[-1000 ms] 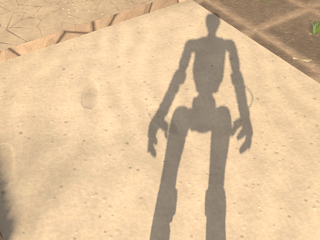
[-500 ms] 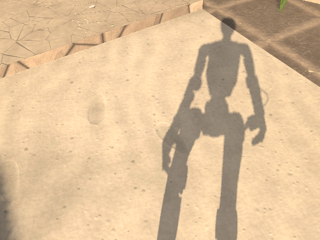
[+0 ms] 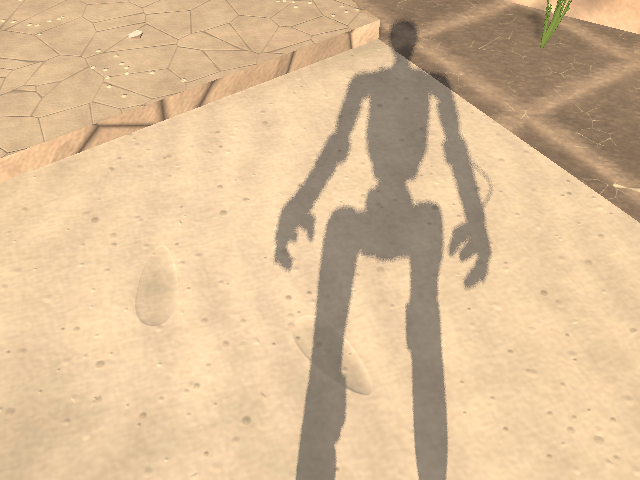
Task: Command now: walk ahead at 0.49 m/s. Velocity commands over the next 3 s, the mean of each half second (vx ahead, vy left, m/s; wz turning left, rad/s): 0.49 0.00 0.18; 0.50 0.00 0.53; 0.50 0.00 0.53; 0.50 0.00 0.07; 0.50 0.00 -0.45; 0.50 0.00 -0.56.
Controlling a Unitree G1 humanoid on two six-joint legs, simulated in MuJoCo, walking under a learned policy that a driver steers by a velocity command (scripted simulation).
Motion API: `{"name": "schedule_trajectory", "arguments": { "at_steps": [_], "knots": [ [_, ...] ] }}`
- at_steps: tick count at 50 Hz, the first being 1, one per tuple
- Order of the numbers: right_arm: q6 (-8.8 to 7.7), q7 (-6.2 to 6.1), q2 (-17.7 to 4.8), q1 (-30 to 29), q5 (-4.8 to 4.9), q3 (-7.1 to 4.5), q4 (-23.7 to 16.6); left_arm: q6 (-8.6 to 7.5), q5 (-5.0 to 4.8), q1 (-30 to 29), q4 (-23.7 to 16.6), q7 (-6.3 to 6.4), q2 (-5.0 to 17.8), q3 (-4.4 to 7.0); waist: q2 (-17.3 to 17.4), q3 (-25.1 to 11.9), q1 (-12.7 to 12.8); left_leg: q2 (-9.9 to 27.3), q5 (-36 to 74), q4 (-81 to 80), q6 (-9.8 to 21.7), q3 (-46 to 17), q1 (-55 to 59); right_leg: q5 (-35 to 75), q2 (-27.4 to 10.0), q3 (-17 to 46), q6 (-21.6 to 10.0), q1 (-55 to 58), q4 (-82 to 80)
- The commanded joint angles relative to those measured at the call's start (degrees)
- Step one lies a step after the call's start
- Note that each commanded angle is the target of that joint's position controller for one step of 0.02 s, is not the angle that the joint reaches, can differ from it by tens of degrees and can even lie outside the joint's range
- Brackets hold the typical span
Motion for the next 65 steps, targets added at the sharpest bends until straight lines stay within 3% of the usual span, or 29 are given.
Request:
{"name": "schedule_trajectory", "arguments": {
  "at_steps": [1, 6, 10, 13, 14, 15, 16, 17, 18, 19, 21, 24, 27, 32, 37, 40, 42, 43, 44, 45, 46, 47, 48, 49, 52, 55, 58, 62, 65],
  "knots": [
    [-0.96, -1.18, -7.56, -1.6, 0.0, -1.33, -2.7, 0.43, 0.79, 1.38, -2.78, 0.26, 3.04, 1.03, 4.43, 2.68, 2.48, 16.54, 3.97, -13.24, 9.66, -13.61, -2.48, 7.51, -3.21, 1.62, 1.55, -5.36, -6.66],
    [-0.15, -2.59, -9.24, 3.6, 0.77, -1.57, -1.41, -0.69, 0.55, -10.02, -6.1, -0.83, 1.4, 0.37, 4.2, 3.24, -1.19, 14.21, 6.97, -13.12, 7.01, -8.12, 0.51, 20.81, -0.01, -1.83, 2.3, -2.78, -26.54],
    [1.01, -2.79, -9.38, 8.57, 1.33, -1.83, 0.71, -1.11, 0.04, -16.62, -8.75, -2.13, 1.82, 0.08, 4.2, 4.69, -3.28, 17.05, 8.12, -9.79, 6.81, -9.08, 8.65, 18.54, 1.4, -1.53, 1.66, -4.09, -33.18],
    [2.06, -3.18, -10.29, 8.47, 1.55, -2.41, 0.81, -1.84, -0.09, -15.78, -9.92, -2.88, 3.99, 0.8, 5.54, 3.55, -0.9, 19.31, 13.8, -4.62, 5.71, -11.98, 13.09, 12.05, 2.89, -0.96, 0.13, -0.42, -36.86],
    [2.31, -3.22, -11.07, 7.04, 1.48, -2.65, 0.28, -2.12, -0.09, -12.5, -9.33, -2.84, 5.44, 1.46, 6.61, 1.48, 1.32, 18.88, 20.91, -0.86, 5.07, -12.04, 12.83, 10.14, 4.34, -2.01, -0.6, 5.3, -37.59],
    [2.51, -3.15, -10.5, 5.84, 1.21, -2.38, -0.27, -2.31, -0.11, -4.73, -7.17, -2.53, 7.69, 2.76, 6.38, -3.47, 5.41, 16.14, 27.87, 7.71, 3.7, -10.33, 10.8, 10.14, 5.72, -3.25, -2.04, 16.5, -38.78],
    [2.41, -3.05, -8.3, 5.05, 0.44, -1.44, -1.75, -2.4, 0.62, 6.63, -4.65, -1.94, 11.45, 4.15, 4.71, -12.31, 9.94, 12.7, 21.92, 22.4, 1.77, -8.21, 1.34, 11.1, 0.15, 1.75, -5.12, 34.69, -35.34],
    [1.39, -2.57, -0.68, 12.01, 0.48, 0.66, -2.81, -1.84, 1.61, 14.24, -3.04, -1.59, 17.54, 5.79, -8.66, -22.69, 8.35, 3.19, -2.43, 45.54, -2.93, -3.57, -22.36, 3.29, -15.8, 25.99, -13.55, 59.22, -37.46],
    [0.31, -2.48, -3.18, 11.73, 1.8, 0.2, -1.84, -1.61, 1.55, 14.64, -3.02, -1.62, 12.4, 4.35, -11.39, -26.4, 9.05, 2.21, -24.77, 54.96, -2.73, -11.8, -28.92, -1.96, -18.7, 38.81, -14.94, 59.58, -45.26],
    [-0.05, -2.6, -8.71, 6.63, 3.37, -1.45, -3.25, -1.65, 1.21, 9.45, -3.94, -1.43, 8.6, 3.13, -7.88, -16.33, 8.29, 5.54, -21.61, 58.41, -1.92, -12.49, -33.37, -3.36, -16.67, 29.81, -11.5, 51.54, -46.62],
    [0.47, -3.28, -8.0, 1.68, 2.66, -1.95, -4.3, -1.77, 0.98, 0.81, -4.91, -1.53, 4.52, 1.89, -2.4, -5.97, 4.97, 10.5, -12.31, 53.94, -1.91, -10.16, -30.65, 2.44, -12.32, 15.65, -8.39, 34.84, -50.89],
    [2.98, -3.14, -3.82, 4.07, 2.39, -2.2, -4.08, -2.41, 1.74, -2.43, -4.07, -1.75, 3.27, 1.83, -3.71, -1.62, 1.04, 12.95, -7.15, 50.02, -2.26, -9.78, -24.1, 7.83, -8.79, 4.37, -7.31, 24.17, -56.07],
    [4.17, -3.19, -3.54, 1.07, 1.92, -2.54, -6.33, -2.7, 1.99, -1.47, -2.96, -1.06, 5.07, 2.58, -1.7, 0.67, 0.43, 13.38, -1.31, 45.73, -3.0, -10.46, -28.31, 13.58, -8.81, -1.72, -8.19, 23.69, -57.75],
    [3.5, -1.47, -2.56, -8.11, 1.36, -2.06, -9.86, -1.87, 1.69, 0.84, -2.31, 0.23, 7.41, 3.33, -0.14, 2.7, 2.87, 12.34, 10.49, 28.95, -3.27, -6.68, -29.05, 15.81, -7.85, -9.57, -7.06, 27.11, -58.53],
    [3.46, 0.34, -2.6, -16.41, 1.5, -1.6, -14.38, -0.05, 0.35, 5.42, -1.02, 0.52, 9.14, 4.19, 0.39, 4.95, 5.34, 11.11, 6.57, 20.98, -1.28, -2.88, -31.85, 20.0, -10.81, -12.73, -6.11, 37.2, -54.94],
    [3.74, 0.97, -4.92, -14.39, 1.67, -2.7, -15.72, 1.16, -0.24, 4.01, -1.72, 0.7, 11.23, 4.85, -2.06, 1.59, 2.33, 6.67, -1.58, 19.83, 1.57, 1.62, -24.21, 42.35, -11.14, -15.19, -4.26, 40.27, -45.75],
    [3.86, 0.58, -9.49, -1.08, 2.05, -5.42, -12.89, 2.05, -0.66, 2.08, -2.5, 0.83, 11.99, 4.87, -1.8, -6.0, -5.62, 1.17, -0.82, 15.63, 4.98, 3.88, -5.02, 51.59, -8.4, -17.49, -1.76, 35.89, -26.38],
    [4.35, -0.7, -14.76, 8.19, 2.03, -7.69, -10.56, 1.75, 0.35, 2.66, -3.57, 0.93, 10.43, 4.18, 3.73, -11.16, -9.14, 5.7, -0.9, 13.45, 8.08, -6.23, 12.48, 35.64, -5.88, -17.65, 1.27, 22.12, -8.82],
    [3.96, -1.08, -20.72, 6.46, 2.23, -8.35, -10.79, 0.09, 2.21, 7.34, -6.85, 0.15, 1.16, 1.51, 18.16, -14.85, -1.51, 19.86, -9.62, 7.34, 18.22, -39.11, 29.17, -17.66, 6.26, -11.8, 4.68, -3.35, 10.68],
    [3.08, -0.77, -16.81, 8.58, 1.29, -6.93, -12.63, -2.62, -0.29, 1.95, -8.1, -0.66, 5.1, 1.79, 11.9, -21.48, -5.05, 23.86, -14.61, -1.34, 20.34, -52.83, 32.85, -21.14, 7.93, 1.93, 3.57, -10.11, 17.05],
    [2.28, -0.64, -13.2, 6.85, 0.81, -5.94, -12.1, -3.87, -2.28, -3.36, -9.73, -1.09, 7.3, 2.38, 9.06, -13.95, -5.63, 22.65, -9.23, -2.1, 17.23, -44.7, 29.19, -15.63, 5.19, 2.58, 1.98, -15.47, 16.27],
    [1.8, -0.7, -11.08, 3.24, 1.26, -5.33, -12.69, -4.46, -1.51, -3.72, -9.47, -0.83, 6.97, 2.18, 4.9, -9.62, -3.25, 20.11, -3.54, -1.33, 15.0, -36.9, 21.16, -10.41, 2.45, 2.65, 0.97, -13.58, 11.45],
    [1.72, -0.76, -9.07, -1.38, 1.26, -4.75, -13.75, -4.38, 0.18, -3.33, -8.65, -0.37, 7.39, 2.65, 2.73, -6.77, -0.63, 17.81, 2.39, -1.54, 13.34, -31.08, 12.61, -7.3, 0.54, 2.67, 1.19, -8.98, 6.26],
    [1.64, -0.97, -7.57, -3.98, 0.73, -4.13, -14.86, -3.62, 0.77, -2.08, -8.37, -0.33, 8.11, 3.2, 3.15, -5.83, 1.43, 16.27, 6.97, -2.75, 12.68, -27.68, 7.06, -5.41, -0.71, 3.1, 1.5, -4.51, 3.29],
    [1.34, -1.86, -9.14, -3.34, 0.98, -4.38, -15.03, -1.61, 1.64, -2.48, -9.43, -0.32, 6.19, 3.09, 2.91, -3.99, 2.8, 14.47, 14.3, -5.12, 12.99, -23.12, -0.04, -2.17, -0.34, 1.67, 3.96, -1.15, -4.53],
    [1.55, -3.04, -10.82, -0.65, 1.36, -4.84, -14.41, -1.18, 1.91, -9.1, -11.86, -0.26, 4.43, 2.37, 4.0, -1.64, 0.88, 11.46, 13.82, -5.46, 10.94, -19.06, -2.75, 8.59, 1.74, 0.65, 5.72, -1.57, -17.47],
    [2.11, -3.41, -10.73, 1.66, 1.56, -4.85, -13.95, -1.57, 1.27, -14.79, -13.7, -1.04, 3.25, 1.72, 6.43, -0.7, -1.65, 9.23, 7.77, -4.57, 8.24, -17.74, -4.65, 18.53, 4.83, -0.13, 5.56, 2.76, -29.74],
    [2.69, -3.56, -10.26, 4.86, 1.96, -4.76, -12.86, -2.34, 0.5, -18.27, -15.88, -1.97, 5.28, 2.12, 7.58, -0.58, -2.85, 11.56, 3.83, -0.12, 7.23, -23.24, 0.26, 17.73, 6.24, 1.6, 4.4, 4.25, -35.91],
    [3.29, -3.99, -10.45, 4.18, 1.68, -4.9, -13.31, -3.3, 0.35, -15.12, -15.7, -2.37, 7.21, 2.9, 9.83, -1.42, -0.57, 12.96, 6.43, 5.29, 6.13, -27.78, 3.97, 10.49, 6.76, 1.63, 2.31, 8.41, -38.12]
  ]
}}
Next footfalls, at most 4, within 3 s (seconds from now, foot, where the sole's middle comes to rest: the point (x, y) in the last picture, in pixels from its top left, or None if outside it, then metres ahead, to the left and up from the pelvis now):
0.32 right None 0.37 -0.16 -0.78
0.86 left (254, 437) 0.60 0.15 -0.78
1.34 right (274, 303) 0.95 0.11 -0.78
1.82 left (130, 301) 0.97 0.47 -0.78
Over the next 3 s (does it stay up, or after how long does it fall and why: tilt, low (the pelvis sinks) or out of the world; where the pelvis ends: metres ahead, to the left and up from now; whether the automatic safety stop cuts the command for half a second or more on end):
stays up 1.46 0.60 -0.01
